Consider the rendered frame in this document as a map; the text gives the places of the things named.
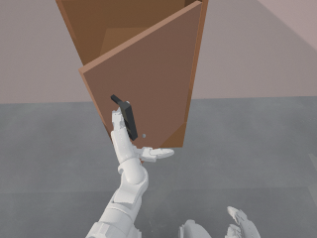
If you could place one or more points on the left robot hand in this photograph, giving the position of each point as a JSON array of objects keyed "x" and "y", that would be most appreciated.
[{"x": 124, "y": 148}]

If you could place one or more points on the robot right thigh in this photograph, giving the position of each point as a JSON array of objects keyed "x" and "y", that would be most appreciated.
[{"x": 192, "y": 230}]

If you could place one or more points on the cupboard door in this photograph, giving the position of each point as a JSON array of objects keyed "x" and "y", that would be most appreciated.
[{"x": 152, "y": 71}]

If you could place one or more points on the handle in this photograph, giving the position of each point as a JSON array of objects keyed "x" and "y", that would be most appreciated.
[{"x": 127, "y": 113}]

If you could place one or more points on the right robot hand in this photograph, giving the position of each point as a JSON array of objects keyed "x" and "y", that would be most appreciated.
[{"x": 247, "y": 228}]

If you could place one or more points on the robot thigh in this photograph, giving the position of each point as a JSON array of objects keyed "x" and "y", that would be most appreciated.
[
  {"x": 134, "y": 233},
  {"x": 192, "y": 230}
]

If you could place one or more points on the robot left thigh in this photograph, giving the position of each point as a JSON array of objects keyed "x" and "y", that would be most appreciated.
[{"x": 134, "y": 233}]

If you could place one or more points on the left robot forearm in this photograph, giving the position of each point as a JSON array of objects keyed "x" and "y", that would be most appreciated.
[{"x": 122, "y": 210}]

